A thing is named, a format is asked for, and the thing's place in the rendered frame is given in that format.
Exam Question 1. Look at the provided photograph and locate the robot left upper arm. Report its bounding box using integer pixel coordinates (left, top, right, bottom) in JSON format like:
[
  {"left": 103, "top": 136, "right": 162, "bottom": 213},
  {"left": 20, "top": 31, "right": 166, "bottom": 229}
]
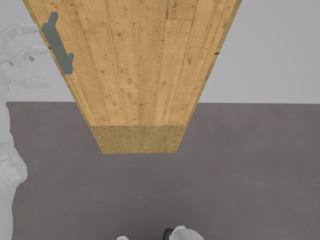
[{"left": 0, "top": 142, "right": 28, "bottom": 240}]

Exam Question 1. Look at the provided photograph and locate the robot left hand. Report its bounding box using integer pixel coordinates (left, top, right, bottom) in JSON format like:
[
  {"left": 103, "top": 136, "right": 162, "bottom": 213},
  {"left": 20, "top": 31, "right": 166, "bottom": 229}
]
[{"left": 0, "top": 19, "right": 51, "bottom": 89}]

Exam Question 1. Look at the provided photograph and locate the cupboard door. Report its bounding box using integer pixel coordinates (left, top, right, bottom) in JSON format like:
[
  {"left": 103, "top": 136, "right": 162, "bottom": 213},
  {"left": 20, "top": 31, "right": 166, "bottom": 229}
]
[{"left": 28, "top": 0, "right": 237, "bottom": 126}]

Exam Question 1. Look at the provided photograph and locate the robot left forearm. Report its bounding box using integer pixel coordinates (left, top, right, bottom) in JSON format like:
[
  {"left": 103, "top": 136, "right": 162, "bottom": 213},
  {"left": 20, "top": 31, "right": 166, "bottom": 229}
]
[{"left": 0, "top": 76, "right": 14, "bottom": 146}]

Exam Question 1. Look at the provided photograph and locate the robot right foot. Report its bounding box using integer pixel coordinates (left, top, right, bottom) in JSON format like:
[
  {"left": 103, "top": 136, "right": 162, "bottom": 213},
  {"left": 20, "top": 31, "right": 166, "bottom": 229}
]
[{"left": 163, "top": 228, "right": 174, "bottom": 240}]

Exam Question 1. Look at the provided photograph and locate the handle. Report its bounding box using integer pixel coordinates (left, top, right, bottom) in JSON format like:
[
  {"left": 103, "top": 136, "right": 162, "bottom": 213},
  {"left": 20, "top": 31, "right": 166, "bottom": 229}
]
[{"left": 41, "top": 11, "right": 74, "bottom": 75}]

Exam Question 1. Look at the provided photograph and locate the robot right shin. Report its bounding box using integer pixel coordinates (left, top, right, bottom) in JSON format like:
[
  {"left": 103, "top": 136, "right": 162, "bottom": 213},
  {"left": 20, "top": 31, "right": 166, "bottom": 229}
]
[{"left": 172, "top": 225, "right": 186, "bottom": 233}]

